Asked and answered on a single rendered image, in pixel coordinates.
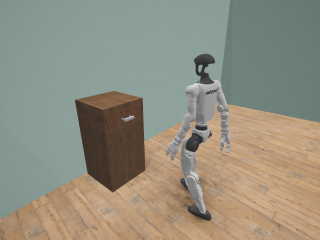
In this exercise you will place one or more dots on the drawer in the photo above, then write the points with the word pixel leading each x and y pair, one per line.
pixel 114 120

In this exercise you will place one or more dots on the handle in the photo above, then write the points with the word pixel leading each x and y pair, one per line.
pixel 128 118

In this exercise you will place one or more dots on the left robot upper arm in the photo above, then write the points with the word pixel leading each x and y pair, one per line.
pixel 191 93

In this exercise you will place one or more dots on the robot head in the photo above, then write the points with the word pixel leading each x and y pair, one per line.
pixel 204 60

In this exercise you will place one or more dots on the right robot hand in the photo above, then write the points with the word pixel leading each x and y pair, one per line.
pixel 225 138

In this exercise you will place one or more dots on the robot left shin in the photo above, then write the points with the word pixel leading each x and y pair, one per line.
pixel 196 192

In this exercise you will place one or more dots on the right robot upper arm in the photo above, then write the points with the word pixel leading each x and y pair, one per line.
pixel 223 106

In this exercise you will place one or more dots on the left robot hand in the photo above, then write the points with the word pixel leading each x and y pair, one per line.
pixel 172 147

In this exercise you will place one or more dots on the right robot forearm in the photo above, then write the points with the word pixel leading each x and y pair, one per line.
pixel 224 122

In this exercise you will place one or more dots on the cabinet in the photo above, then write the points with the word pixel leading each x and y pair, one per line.
pixel 112 158

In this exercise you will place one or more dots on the left robot forearm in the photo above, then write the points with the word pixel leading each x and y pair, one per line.
pixel 185 126

